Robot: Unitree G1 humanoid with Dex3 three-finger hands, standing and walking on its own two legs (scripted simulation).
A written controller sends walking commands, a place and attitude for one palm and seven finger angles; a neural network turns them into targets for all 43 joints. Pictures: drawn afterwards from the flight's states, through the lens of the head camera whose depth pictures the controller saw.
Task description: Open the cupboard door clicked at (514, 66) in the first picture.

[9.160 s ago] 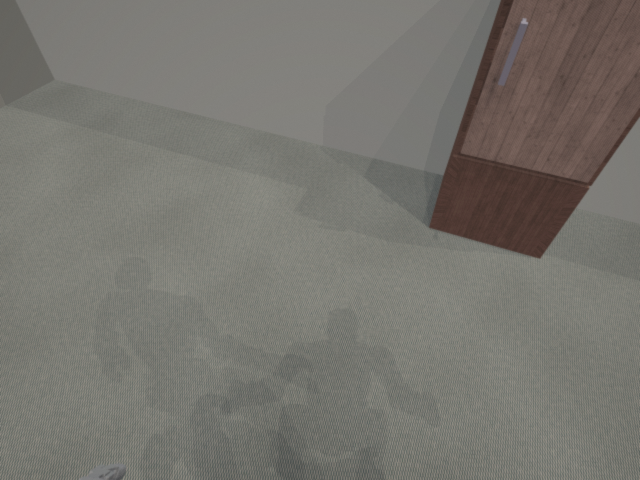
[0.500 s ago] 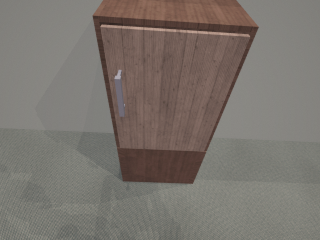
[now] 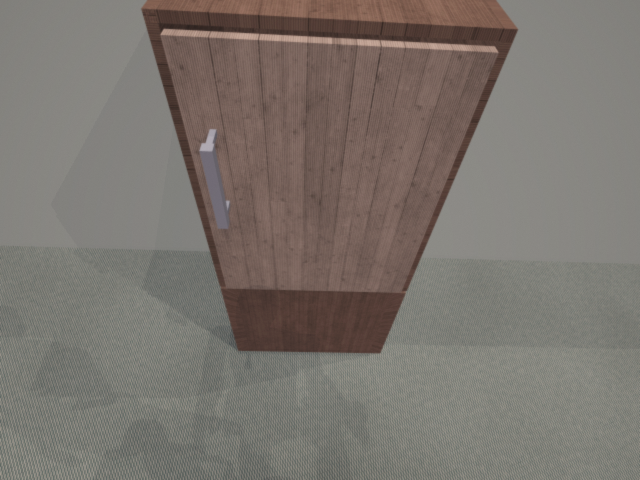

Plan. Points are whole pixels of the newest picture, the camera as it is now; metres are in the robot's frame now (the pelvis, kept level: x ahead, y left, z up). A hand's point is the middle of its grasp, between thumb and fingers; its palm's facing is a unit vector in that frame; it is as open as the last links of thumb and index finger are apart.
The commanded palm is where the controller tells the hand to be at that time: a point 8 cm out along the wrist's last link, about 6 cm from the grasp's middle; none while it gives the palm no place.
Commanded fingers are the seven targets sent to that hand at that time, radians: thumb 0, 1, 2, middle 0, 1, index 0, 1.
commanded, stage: come to a stop and stand still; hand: left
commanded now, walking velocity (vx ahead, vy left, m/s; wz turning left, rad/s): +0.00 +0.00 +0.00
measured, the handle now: (218, 182) +0.54 +0.21 +0.03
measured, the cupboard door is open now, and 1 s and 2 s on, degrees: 0 0 0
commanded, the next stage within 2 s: look again from close up in 1.84 s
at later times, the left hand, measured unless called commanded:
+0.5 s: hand out of the picture +0.01 +0.22 -0.15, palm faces +0.01 -0.96 -0.27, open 7.4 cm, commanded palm none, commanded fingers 0.00 0.90 0.90 -0.20 -0.30 -0.20 -0.30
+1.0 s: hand out of the picture -0.13 +0.24 -0.17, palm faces +0.04 -0.97 -0.24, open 7.4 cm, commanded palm none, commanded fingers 0.00 0.90 0.90 -0.20 -0.30 -0.20 -0.30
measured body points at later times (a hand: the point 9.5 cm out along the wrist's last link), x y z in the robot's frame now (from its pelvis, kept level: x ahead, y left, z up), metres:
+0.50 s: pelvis -0.07 +0.01 +0.00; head -0.10 +0.02 +0.45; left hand +0.01 +0.27 -0.13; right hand -0.02 -0.26 -0.13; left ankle +0.00 +0.10 -0.73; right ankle -0.04 -0.12 -0.73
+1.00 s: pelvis -0.12 +0.03 +0.00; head -0.13 +0.04 +0.45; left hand -0.13 +0.29 -0.15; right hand -0.06 -0.24 -0.13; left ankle +0.00 +0.10 -0.73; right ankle -0.05 -0.12 -0.73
